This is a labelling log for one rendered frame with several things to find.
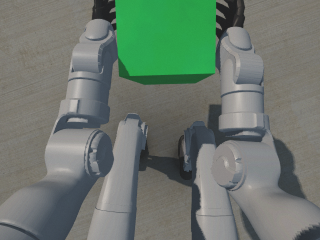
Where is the carton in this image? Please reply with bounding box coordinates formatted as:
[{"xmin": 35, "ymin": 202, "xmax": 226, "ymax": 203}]
[{"xmin": 115, "ymin": 0, "xmax": 216, "ymax": 85}]

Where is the right robot shin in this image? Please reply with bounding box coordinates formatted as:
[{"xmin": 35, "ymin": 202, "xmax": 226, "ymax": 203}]
[{"xmin": 183, "ymin": 121, "xmax": 215, "ymax": 171}]

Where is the right robot foot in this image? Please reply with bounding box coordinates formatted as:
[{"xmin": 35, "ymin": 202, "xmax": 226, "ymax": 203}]
[{"xmin": 178, "ymin": 135, "xmax": 192, "ymax": 180}]

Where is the left robot forearm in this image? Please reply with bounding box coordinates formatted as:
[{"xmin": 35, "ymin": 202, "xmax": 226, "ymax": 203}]
[{"xmin": 44, "ymin": 19, "xmax": 118, "ymax": 165}]

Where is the right robot hand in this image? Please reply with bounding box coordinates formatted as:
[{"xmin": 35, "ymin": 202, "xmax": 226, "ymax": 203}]
[{"xmin": 216, "ymin": 0, "xmax": 245, "ymax": 40}]

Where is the right robot forearm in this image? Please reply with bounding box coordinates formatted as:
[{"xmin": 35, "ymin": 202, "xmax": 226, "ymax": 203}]
[{"xmin": 215, "ymin": 26, "xmax": 278, "ymax": 156}]

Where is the left robot hand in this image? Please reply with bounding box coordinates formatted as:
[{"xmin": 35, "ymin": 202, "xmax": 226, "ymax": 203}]
[{"xmin": 92, "ymin": 0, "xmax": 117, "ymax": 31}]

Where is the robot left upper arm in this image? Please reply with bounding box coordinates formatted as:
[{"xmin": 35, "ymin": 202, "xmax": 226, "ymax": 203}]
[{"xmin": 0, "ymin": 128, "xmax": 114, "ymax": 240}]

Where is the robot right upper arm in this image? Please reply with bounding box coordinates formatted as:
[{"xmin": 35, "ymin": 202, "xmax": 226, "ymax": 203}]
[{"xmin": 211, "ymin": 140, "xmax": 320, "ymax": 240}]

